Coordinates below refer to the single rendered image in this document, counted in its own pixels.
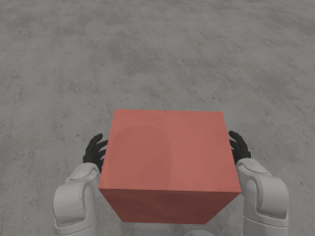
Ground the right robot hand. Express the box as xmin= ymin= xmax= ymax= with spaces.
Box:
xmin=228 ymin=131 xmax=251 ymax=166

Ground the robot right forearm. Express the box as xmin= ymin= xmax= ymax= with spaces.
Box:
xmin=235 ymin=157 xmax=289 ymax=236

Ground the carton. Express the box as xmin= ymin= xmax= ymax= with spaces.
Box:
xmin=97 ymin=109 xmax=241 ymax=225

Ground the left robot hand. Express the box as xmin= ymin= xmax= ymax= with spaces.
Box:
xmin=83 ymin=133 xmax=108 ymax=175

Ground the robot left forearm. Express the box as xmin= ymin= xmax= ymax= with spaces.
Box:
xmin=52 ymin=162 xmax=101 ymax=236

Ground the robot right shin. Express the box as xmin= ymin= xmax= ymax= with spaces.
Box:
xmin=188 ymin=227 xmax=200 ymax=233

